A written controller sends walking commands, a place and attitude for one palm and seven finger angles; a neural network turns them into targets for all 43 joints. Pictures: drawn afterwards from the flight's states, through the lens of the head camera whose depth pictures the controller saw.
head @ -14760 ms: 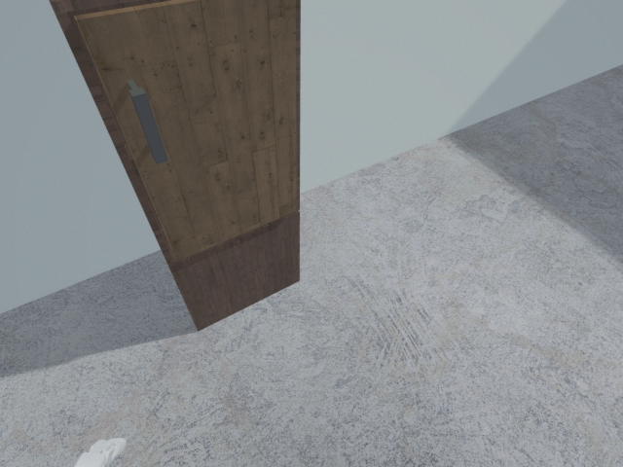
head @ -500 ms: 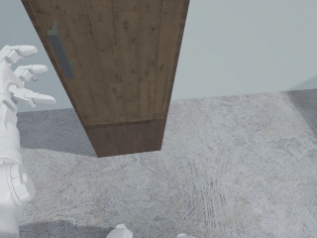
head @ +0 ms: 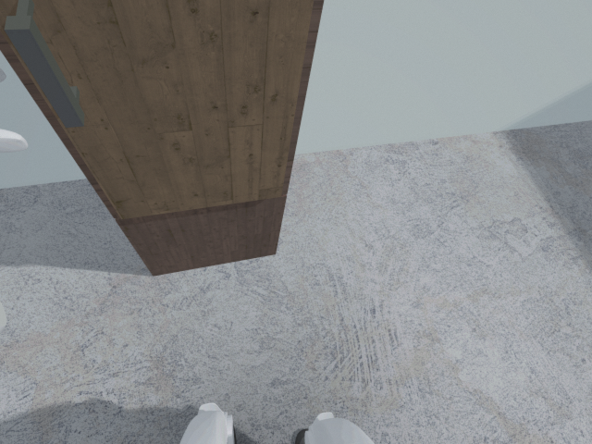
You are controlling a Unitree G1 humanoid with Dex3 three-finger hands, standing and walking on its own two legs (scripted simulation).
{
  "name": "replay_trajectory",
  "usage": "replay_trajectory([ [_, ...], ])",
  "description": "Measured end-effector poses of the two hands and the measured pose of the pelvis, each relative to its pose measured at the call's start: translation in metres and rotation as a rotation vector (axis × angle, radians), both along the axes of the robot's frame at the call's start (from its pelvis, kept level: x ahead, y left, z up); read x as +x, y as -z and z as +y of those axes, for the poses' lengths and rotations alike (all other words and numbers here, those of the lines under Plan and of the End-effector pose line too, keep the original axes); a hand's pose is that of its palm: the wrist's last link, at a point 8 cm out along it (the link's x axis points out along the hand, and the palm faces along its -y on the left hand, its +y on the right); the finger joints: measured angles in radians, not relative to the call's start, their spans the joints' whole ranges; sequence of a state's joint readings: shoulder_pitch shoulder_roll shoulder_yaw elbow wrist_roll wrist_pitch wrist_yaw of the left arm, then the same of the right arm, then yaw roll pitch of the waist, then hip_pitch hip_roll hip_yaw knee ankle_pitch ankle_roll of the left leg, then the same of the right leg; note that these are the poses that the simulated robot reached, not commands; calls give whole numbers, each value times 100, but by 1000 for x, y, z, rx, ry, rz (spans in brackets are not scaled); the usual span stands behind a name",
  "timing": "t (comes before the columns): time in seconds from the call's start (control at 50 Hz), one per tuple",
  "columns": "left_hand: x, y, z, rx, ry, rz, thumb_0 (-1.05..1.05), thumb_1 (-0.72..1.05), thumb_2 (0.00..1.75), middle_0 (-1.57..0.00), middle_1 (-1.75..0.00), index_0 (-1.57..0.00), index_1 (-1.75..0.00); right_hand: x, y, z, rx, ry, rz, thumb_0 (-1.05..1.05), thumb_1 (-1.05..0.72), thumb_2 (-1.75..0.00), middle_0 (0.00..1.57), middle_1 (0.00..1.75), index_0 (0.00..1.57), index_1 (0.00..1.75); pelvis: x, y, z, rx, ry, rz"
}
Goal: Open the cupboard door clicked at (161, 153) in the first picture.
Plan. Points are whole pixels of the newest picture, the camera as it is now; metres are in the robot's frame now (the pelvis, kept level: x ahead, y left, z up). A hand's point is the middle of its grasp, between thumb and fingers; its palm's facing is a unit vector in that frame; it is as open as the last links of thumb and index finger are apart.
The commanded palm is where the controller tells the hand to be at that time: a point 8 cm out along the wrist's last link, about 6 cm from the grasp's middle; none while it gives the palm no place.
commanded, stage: move the hooked fingers beside the handle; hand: left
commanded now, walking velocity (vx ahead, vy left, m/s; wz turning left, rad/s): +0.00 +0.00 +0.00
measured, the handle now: (51, 66) +0.56 +0.26 +0.12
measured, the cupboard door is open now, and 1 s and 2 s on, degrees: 0 0 0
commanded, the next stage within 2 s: slide the fingers in behind the handle in 1.14 s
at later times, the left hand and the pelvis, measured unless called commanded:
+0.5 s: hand out of the picture +0.47 +0.31 +0.12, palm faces +0.13 -0.99 +0.03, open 14.0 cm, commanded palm +0.46 +0.36 +0.12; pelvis +0.00 +0.01 +0.00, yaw +1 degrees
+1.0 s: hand out of the picture +0.49 +0.31 +0.14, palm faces +0.19 -0.98 +0.00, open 14.0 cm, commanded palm +0.47 +0.35 +0.12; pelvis -0.01 +0.00 +0.00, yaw +0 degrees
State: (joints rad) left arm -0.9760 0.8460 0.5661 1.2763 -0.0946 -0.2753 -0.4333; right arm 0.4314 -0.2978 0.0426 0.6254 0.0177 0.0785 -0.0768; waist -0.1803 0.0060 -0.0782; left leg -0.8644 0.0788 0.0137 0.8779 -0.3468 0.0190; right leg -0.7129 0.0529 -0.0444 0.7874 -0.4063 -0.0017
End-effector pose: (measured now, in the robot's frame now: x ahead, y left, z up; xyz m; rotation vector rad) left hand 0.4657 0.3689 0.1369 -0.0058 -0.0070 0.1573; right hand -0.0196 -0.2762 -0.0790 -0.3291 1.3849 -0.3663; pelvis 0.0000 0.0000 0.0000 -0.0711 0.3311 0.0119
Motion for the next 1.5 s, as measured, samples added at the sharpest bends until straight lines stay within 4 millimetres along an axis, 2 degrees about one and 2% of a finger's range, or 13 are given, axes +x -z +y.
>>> replay_trajectory([
  [0.2,-4,20,0,-33,11,64,-1,-50,30,-30,-120,-30,-120,15,2,18,38,-3,-26,1,-91,-89,21,30,21,30,8,-2,10,-2,4,-10],
  [0.3,-9,8,6,7,-25,-27,-1,-50,30,-30,-120,-30,-120,26,5,22,49,-23,-54,1,-90,-89,21,30,21,30,8,-1,12,-6,1,-19],
  [0.38,-12,-1,2,-3,10,-38,-1,-50,30,-30,-120,-29,-120,34,6,24,57,-38,-70,1,-91,-89,21,30,21,30,8,-2,13,-7,-10,-31],
  [0.52,-20,17,-5,-27,23,73,-1,-50,30,-30,-120,-30,-120,44,6,21,51,-68,-114,1,-91,-89,21,30,21,30,3,-2,12,-1,-16,-41],
  [0.58,-22,16,-5,-12,-11,29,-1,-50,30,-30,-120,-30,-120,42,5,18,43,-76,-117,1,-91,-89,21,30,21,30,-1,-1,10,-1,-16,-41],
  [0.66,-19,3,-6,12,-23,-48,-1,-50,30,-30,-120,-30,-120,34,6,13,33,-72,-97,0,-91,-89,21,30,21,30,-5,1,7,-3,-20,-39],
  [0.72,-16,-3,-11,11,4,-36,-1,-50,30,-30,-120,-30,-120,26,7,9,30,-59,-78,1,-91,-89,21,30,21,30,-6,1,5,-4,-23,-38],
  [0.86,-12,11,-19,-21,16,78,-1,-50,30,-30,-120,-30,-120,8,7,4,28,-31,-51,1,-91,-89,21,30,21,30,-8,0,1,2,-15,-30],
  [0.98,-8,2,-13,8,-35,-14,-1,-50,30,-30,-120,-30,-120,-6,6,0,22,-2,-27,1,-91,-89,21,30,21,30,-8,3,-4,1,-3,-19],
  [1.08,-6,4,-8,12,-6,44,-1,-50,30,-30,-120,-30,-120,-11,6,-1,20,15,3,1,-91,-89,21,30,21,30,-6,3,-5,-3,-7,-10],
  [1.18,-5,11,-8,5,13,59,-1,-50,30,-30,-120,-30,-120,-9,6,1,21,4,20,1,-91,-89,21,30,21,30,-3,3,-3,-3,-6,1],
  [1.34,2,11,-9,-10,6,21,-1,-50,30,-30,-120,-30,-120,9,5,4,20,-2,-14,1,-91,-89,21,30,21,30,3,3,0,-6,-6,2],
  [1.5,7,15,-22,-8,29,29,-1,-50,30,-30,-120,-30,-120,26,7,13,43,-29,-39,1,-91,-89,21,30,21,30,9,0,5,-5,-11,-7],
])
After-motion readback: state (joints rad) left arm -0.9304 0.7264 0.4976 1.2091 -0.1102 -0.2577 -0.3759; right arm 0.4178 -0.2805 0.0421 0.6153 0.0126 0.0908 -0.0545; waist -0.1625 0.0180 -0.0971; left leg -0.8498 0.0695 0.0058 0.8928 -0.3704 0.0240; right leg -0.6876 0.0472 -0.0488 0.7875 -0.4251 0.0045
